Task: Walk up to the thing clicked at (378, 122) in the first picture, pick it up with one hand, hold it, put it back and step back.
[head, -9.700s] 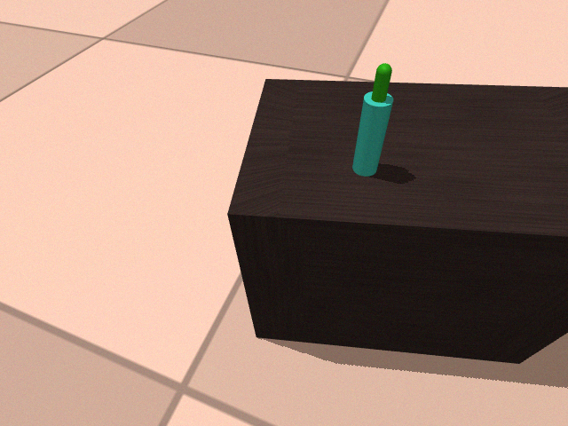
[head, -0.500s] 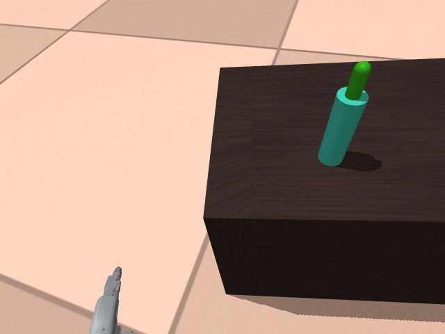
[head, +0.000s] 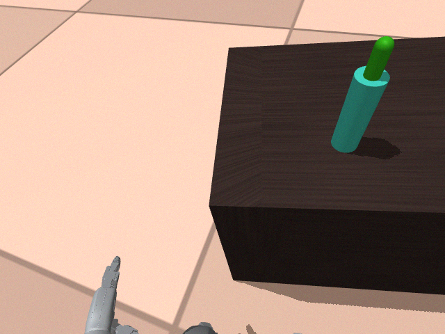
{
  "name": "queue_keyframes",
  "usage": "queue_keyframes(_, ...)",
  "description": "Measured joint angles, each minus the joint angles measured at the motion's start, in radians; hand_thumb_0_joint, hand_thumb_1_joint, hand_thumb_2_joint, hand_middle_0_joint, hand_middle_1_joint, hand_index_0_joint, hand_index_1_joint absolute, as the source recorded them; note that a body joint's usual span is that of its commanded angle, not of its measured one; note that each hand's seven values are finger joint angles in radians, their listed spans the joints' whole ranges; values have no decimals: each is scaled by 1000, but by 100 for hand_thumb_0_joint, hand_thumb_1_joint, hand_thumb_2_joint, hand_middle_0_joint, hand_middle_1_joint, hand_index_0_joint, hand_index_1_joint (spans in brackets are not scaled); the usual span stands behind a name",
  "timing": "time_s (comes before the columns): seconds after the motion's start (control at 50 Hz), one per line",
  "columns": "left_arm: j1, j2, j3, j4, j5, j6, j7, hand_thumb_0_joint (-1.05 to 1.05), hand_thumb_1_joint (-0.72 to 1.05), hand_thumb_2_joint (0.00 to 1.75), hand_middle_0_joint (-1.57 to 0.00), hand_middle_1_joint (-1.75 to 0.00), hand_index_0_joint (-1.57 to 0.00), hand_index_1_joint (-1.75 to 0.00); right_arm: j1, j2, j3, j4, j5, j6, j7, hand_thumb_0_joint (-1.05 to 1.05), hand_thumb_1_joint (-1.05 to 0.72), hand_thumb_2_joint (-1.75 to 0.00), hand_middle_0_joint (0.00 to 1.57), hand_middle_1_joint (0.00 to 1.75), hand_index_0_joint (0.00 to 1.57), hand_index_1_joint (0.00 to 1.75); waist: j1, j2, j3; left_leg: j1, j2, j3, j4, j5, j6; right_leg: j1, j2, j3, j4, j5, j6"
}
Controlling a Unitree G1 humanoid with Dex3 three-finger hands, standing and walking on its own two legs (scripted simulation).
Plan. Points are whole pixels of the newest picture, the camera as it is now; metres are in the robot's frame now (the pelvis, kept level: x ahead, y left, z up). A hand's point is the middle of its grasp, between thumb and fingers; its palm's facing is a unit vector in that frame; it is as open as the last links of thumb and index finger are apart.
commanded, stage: go down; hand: right
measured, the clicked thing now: (361, 100) +0.54 -0.19 +0.09
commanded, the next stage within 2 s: approach in 1.06 s
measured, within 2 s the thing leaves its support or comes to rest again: neither
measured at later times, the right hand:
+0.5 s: hand out of the picture +0.43 -0.37 +0.15, palm faces +0.15 +0.99 +0.03, open 17.6 cm
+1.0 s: hand out of the picture +0.45 -0.38 +0.15, palm faces +0.16 +0.99 +0.03, open 17.6 cm
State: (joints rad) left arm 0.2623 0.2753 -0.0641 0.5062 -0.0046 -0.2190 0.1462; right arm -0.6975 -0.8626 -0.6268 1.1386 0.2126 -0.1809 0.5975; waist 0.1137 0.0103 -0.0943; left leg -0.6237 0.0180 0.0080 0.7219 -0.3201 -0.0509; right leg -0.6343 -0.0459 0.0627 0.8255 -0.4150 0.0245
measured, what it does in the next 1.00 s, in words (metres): stands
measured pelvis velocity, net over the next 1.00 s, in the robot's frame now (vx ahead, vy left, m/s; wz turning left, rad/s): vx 0.00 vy -0.01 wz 0.01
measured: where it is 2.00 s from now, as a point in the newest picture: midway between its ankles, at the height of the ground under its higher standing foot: outside the picture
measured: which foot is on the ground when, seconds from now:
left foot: down 0.00-1.00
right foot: down 0.00-1.00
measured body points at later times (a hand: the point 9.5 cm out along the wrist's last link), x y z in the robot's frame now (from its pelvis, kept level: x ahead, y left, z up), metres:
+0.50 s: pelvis +0.00 +0.00 -0.01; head +0.08 -0.04 +0.43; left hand +0.14 +0.26 -0.06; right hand +0.42 -0.43 +0.15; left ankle +0.02 +0.16 -0.71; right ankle -0.01 -0.13 -0.71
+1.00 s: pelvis +0.00 -0.01 -0.02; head +0.10 -0.04 +0.42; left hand +0.15 +0.26 -0.06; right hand +0.43 -0.43 +0.15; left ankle +0.02 +0.16 -0.71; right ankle -0.01 -0.13 -0.71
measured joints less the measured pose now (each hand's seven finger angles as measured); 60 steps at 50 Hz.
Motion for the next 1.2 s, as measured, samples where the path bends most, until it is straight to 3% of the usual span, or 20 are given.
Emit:
queue_keyframes(0.2, 14, -1, -9, -56, 8, -2, -5, -1, -55, 6, -6, -5, -6, -6, -64, -54, -1, 79, -44, 16, 0, -1, 58, -5, 5, 5, 4, 5, 19, 3, -8, -46, -3, -2, 31, -8, -1, -47, -2, 0, 35, -12, -1)
queue_keyframes(0.52, 13, -2, -15, -77, 18, 7, -7, -1, -55, 7, -6, -5, -6, -6, -143, -100, 1, 112, -63, 25, 5, -1, 56, -5, 5, 4, 5, 5, 36, -5, -26, -102, -7, 0, 62, -17, -4, -110, -5, 5, 83, -29, -3)
queue_keyframes(0.66, 33, -3, -18, -131, 21, 8, -14, -1, -55, 6, -6, -5, -6, -6, -173, -123, 3, 134, -89, 35, -4, -1, 56, -5, 5, 4, 5, 5, 48, 1, -24, -119, -7, -1, 76, -21, -4, -125, -5, 5, 93, -32, -4)
queue_keyframes(0.86, 44, 4, -8, -118, 22, 11, -22, -1, -55, 6, -6, -4, -5, -5, -190, -149, -8, 131, -94, 33, -7, -1, 57, -4, 5, 4, 5, 5, 49, 1, -15, -154, -10, 1, 92, -27, -4, -163, -7, 8, 116, -41, -4)
queue_keyframes(0.96, 43, 8, -10, -133, 21, 19, -18, -1, -55, 6, -6, -4, -5, -5, -173, -134, -21, 117, -86, 34, 0, -1, 57, -4, 5, 4, 5, 5, 46, -8, -28, -154, -11, 2, 93, -33, -5, -164, -8, 8, 120, -48, -4)
queue_keyframes(1.2, 38, -1, -12, -159, 15, 30, -24, -1, -56, 6, -6, -4, -5, -5, -167, -125, -6, 121, -90, 45, -9, -1, 56, -4, 5, 4, 5, 5, 45, -6, -33, -127, -7, 6, 89, -41, -4, -137, -5, 11, 109, -51, -5)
